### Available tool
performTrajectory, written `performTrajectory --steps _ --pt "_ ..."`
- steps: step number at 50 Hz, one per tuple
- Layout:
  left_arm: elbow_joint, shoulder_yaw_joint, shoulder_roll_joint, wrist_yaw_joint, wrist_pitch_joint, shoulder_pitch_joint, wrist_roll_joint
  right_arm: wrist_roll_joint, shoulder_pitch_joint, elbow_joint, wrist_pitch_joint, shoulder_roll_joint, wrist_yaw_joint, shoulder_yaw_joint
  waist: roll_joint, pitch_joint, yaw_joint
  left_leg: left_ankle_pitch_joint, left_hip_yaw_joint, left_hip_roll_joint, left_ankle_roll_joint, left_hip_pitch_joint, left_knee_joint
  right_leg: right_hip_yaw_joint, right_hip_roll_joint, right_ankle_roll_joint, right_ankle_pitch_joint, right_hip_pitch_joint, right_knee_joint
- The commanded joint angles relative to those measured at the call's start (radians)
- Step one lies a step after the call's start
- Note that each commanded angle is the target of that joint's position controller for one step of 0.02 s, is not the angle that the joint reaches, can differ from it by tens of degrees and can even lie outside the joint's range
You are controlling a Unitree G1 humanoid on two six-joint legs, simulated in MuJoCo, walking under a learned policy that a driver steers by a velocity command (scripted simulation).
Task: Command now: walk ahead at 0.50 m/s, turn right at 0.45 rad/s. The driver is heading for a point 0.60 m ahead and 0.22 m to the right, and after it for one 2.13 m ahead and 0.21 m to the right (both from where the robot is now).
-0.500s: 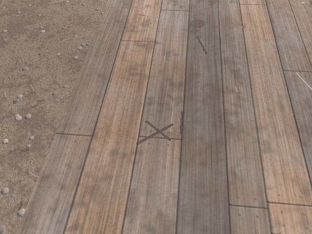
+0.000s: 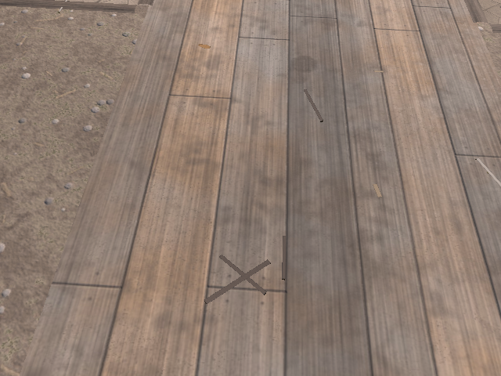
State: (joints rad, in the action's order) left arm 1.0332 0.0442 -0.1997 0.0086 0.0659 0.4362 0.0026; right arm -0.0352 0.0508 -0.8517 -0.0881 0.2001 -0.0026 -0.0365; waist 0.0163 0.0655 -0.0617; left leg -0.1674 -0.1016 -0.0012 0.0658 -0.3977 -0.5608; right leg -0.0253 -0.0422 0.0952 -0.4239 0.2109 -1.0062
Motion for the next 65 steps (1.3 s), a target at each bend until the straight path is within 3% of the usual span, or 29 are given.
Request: performTrajectory --steps 1,3,7,13,18,21,22,23,24,25,26,27,28,29,31,33,37,44,47,49,50,51,52,53,54,55,56,58,65 --pt "-0.077 0.024 -0.065 -0.011 -0.003 -0.022 0.012 0.011 0.160 -0.006 -0.001 0.091 0.005 -0.030 -0.060 -0.062 0.075 -0.138 0.393 -0.330 0.108 0.315 0.368 -0.033 0.106 0.011 0.099 0.379 -0.205" --pt "-0.083 0.027 -0.045 -0.028 -0.030 -0.018 0.032 0.016 0.185 -0.032 -0.015 0.068 0.013 -0.023 -0.093 -0.033 0.040 -0.019 0.254 -0.283 0.081 0.227 0.399 -0.021 0.129 -0.004 0.131 0.334 -0.174" --pt "-0.137 0.029 -0.038 -0.045 -0.055 -0.128 0.032 0.023 0.261 -0.065 -0.042 0.084 0.014 -0.028 -0.086 -0.018 0.034 0.143 0.109 -0.268 0.083 0.250 0.425 -0.002 0.146 -0.020 0.253 0.433 -0.136" --pt "-0.227 0.011 -0.029 -0.068 -0.052 -0.356 0.028 0.018 0.332 -0.090 -0.040 0.102 0.017 -0.027 -0.085 0.027 0.068 0.265 -0.049 -0.241 0.070 0.293 0.422 0.070 0.131 -0.029 0.442 0.445 0.181" --pt "-0.283 0.008 -0.049 -0.077 -0.050 -0.476 0.037 0.013 0.412 -0.119 -0.019 0.138 0.031 -0.036 -0.086 0.046 0.100 0.405 -0.112 -0.288 0.065 0.452 0.364 0.145 0.101 0.017 0.340 0.415 0.338" --pt "-0.272 0.021 -0.073 -0.068 -0.051 -0.405 0.043 0.011 0.411 -0.124 0.004 0.178 0.037 -0.047 -0.119 -0.011 0.060 0.814 -0.166 -0.293 0.050 0.513 0.162 0.200 0.012 0.070 0.183 0.272 0.383" --pt "-0.248 0.032 -0.090 -0.063 -0.046 -0.317 0.041 0.011 0.407 -0.122 0.015 0.192 0.037 -0.051 -0.120 -0.064 0.026 0.882 -0.174 -0.289 0.047 0.513 0.015 0.208 -0.030 0.094 0.151 0.177 0.412" --pt "-0.202 0.049 -0.115 -0.053 -0.036 -0.171 0.047 0.016 0.395 -0.112 0.025 0.199 0.033 -0.052 -0.087 -0.148 -0.039 0.799 -0.194 -0.275 0.025 0.433 -0.205 0.193 -0.060 0.124 0.186 -0.019 0.495" --pt "-0.168 0.080 -0.206 -0.037 -0.030 -0.025 0.059 0.017 0.390 -0.078 0.026 0.172 0.029 -0.044 0.010 -0.256 -0.095 0.452 -0.190 -0.249 -0.010 0.203 -0.508 -0.048 0.105 0.179 0.074 -0.277 0.543" --pt "-0.199 0.103 -0.311 -0.028 -0.039 -0.071 0.037 0.031 0.376 0.009 0.012 0.086 0.005 -0.032 0.261 -0.315 -0.025 -0.372 -0.113 -0.011 -0.078 -0.264 -0.881 -0.625 0.379 0.329 0.050 -0.545 0.677" --pt "-0.202 0.099 -0.301 -0.020 -0.055 -0.039 0.023 0.021 0.244 0.039 -0.003 0.171 0.000 -0.046 0.061 -0.284 -0.071 -0.319 0.085 -0.030 -0.070 -0.377 -0.906 -0.639 0.384 0.319 0.161 -0.511 0.743" --pt "-0.189 0.088 -0.261 -0.011 -0.055 -0.086 0.017 0.034 0.196 0.056 -0.016 0.144 -0.004 -0.038 0.022 -0.170 -0.037 -0.215 0.108 -0.080 -0.058 -0.398 -0.852 -0.486 0.362 0.291 0.263 -0.409 0.739" --pt "-0.188 0.075 -0.208 -0.010 -0.047 -0.133 0.010 0.034 0.226 0.038 -0.022 0.137 0.000 -0.035 -0.046 -0.090 0.016 -0.160 0.112 -0.116 -0.057 -0.328 -0.738 -0.388 0.316 0.247 0.415 -0.264 0.753" --pt "-0.196 0.066 -0.182 -0.007 -0.037 -0.181 0.004 0.018 0.228 0.036 -0.009 0.135 0.004 -0.037 -0.059 -0.055 0.056 -0.159 0.120 -0.132 -0.067 -0.262 -0.673 -0.307 0.264 0.216 0.582 -0.172 0.751" --pt "-0.208 0.055 -0.167 -0.009 -0.015 -0.204 -0.005 -0.008 0.292 0.025 0.033 0.119 0.010 -0.035 -0.037 -0.070 0.101 -0.180 0.117 -0.124 -0.094 -0.151 -0.625 -0.222 0.231 0.215 0.902 -0.078 0.728" --pt "-0.198 0.058 -0.190 -0.012 -0.004 -0.179 -0.005 -0.008 0.277 0.038 0.057 0.108 0.009 -0.034 -0.028 -0.079 0.110 -0.151 0.102 -0.105 -0.114 -0.150 -0.561 -0.166 0.187 0.200 1.034 -0.055 0.707" --pt "-0.196 0.058 -0.207 -0.005 -0.020 -0.105 -0.001 0.000 0.156 0.093 0.073 0.117 0.007 -0.029 0.027 -0.099 0.068 -0.031 0.088 -0.073 -0.123 -0.205 -0.437 -0.160 0.141 0.136 1.086 -0.088 0.668" --pt "-0.203 0.061 -0.220 0.015 -0.054 -0.016 0.009 0.016 -0.013 0.166 0.074 0.147 0.015 -0.014 0.059 -0.088 -0.003 0.012 0.124 -0.020 -0.096 -0.259 -0.241 -0.275 0.160 0.098 1.072 -0.236 0.578" --pt "-0.210 0.050 -0.196 0.022 -0.057 -0.043 0.022 0.017 0.050 0.140 0.060 0.149 0.017 -0.008 0.070 -0.087 0.013 -0.008 0.110 -0.001 -0.054 -0.138 -0.112 -0.256 0.160 0.074 1.094 -0.238 0.525" --pt "-0.209 0.042 -0.190 0.023 -0.048 -0.080 0.013 0.012 0.152 0.101 0.049 0.154 0.021 -0.011 0.066 -0.100 0.064 0.049 0.086 0.024 -0.011 0.072 0.041 -0.241 0.138 0.035 1.110 -0.180 0.450" --pt "-0.205 0.034 -0.182 0.023 -0.039 -0.098 0.001 0.007 0.224 0.075 0.036 0.148 0.024 -0.009 0.031 -0.122 0.113 0.240 0.104 -0.002 0.014 0.217 0.171 -0.216 0.104 0.009 1.038 -0.140 0.360" --pt "-0.228 0.017 -0.143 0.020 -0.028 -0.071 -0.002 0.005 0.290 0.070 0.024 0.188 0.029 -0.010 -0.095 -0.226 0.116 0.698 0.332 -0.206 0.075 0.411 0.150 -0.169 0.030 -0.027 0.632 -0.044 0.180" --pt "-0.186 0.020 -0.115 0.021 -0.048 0.093 -0.015 0.026 0.256 0.067 0.036 0.207 0.025 -0.008 -0.256 -0.316 0.035 1.056 0.567 -0.409 0.267 0.477 0.123 -0.095 -0.119 -0.065 -0.167 0.048 0.001" --pt "-0.159 0.022 -0.169 0.024 -0.069 0.074 0.026 0.045 0.223 0.073 0.048 0.165 0.012 0.003 -0.153 -0.259 0.024 0.838 0.623 -0.386 0.284 0.366 0.178 -0.100 -0.077 -0.061 -0.220 0.081 -0.042" --pt "-0.170 0.026 -0.179 0.023 -0.080 -0.021 0.041 0.043 0.162 0.084 0.054 0.154 0.005 0.005 -0.098 -0.144 0.028 0.635 0.559 -0.321 0.253 0.279 0.208 -0.085 -0.055 -0.070 -0.176 0.125 -0.066" --pt "-0.183 0.026 -0.180 0.021 -0.088 -0.072 0.042 0.034 0.125 0.092 0.067 0.165 0.003 0.000 -0.081 -0.107 0.022 0.470 0.509 -0.263 0.207 0.234 0.240 -0.067 -0.040 -0.077 -0.136 0.148 -0.049" --pt "-0.192 0.027 -0.184 0.017 -0.097 -0.099 0.035 0.030 0.125 0.090 0.076 0.194 0.006 -0.011 -0.116 -0.078 0.022 0.374 0.473 -0.221 0.177 0.204 0.269 -0.052 -0.029 -0.085 -0.105 0.163 -0.031" --pt "-0.192 0.018 -0.167 0.012 -0.106 -0.103 0.026 0.027 0.136 0.083 0.089 0.210 0.007 -0.024 -0.140 -0.097 0.021 0.248 0.433 -0.161 0.142 0.182 0.289 -0.029 -0.032 -0.103 -0.058 0.146 -0.003" --pt "-0.227 0.007 -0.146 0.030 -0.112 -0.209 0.012 0.019 0.179 0.078 0.118 0.223 0.002 -0.057 -0.161 -0.113 0.068 -0.159 0.521 -0.135 0.138 0.161 0.355 -0.021 -0.029 -0.116 -0.036 0.160 0.171"
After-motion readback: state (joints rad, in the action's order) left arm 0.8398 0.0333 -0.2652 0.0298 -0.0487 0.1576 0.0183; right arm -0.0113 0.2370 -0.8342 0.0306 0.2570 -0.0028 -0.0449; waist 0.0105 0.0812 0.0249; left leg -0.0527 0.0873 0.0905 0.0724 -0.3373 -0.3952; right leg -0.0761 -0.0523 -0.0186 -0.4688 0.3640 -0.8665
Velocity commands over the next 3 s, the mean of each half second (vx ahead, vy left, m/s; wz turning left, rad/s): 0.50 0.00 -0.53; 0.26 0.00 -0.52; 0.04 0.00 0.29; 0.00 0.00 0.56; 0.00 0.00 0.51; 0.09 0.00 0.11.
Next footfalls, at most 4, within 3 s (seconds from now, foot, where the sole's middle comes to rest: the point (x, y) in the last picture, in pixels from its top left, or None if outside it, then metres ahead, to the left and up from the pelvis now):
0.46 right None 0.35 -0.14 -0.76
1.00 left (310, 322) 0.61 -0.11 -0.76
1.46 right None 0.44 -0.23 -0.76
1.92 left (273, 375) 0.46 -0.02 -0.76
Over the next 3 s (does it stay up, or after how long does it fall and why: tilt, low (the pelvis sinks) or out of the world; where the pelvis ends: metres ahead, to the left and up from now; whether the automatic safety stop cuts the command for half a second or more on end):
stays up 0.47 -0.12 0.02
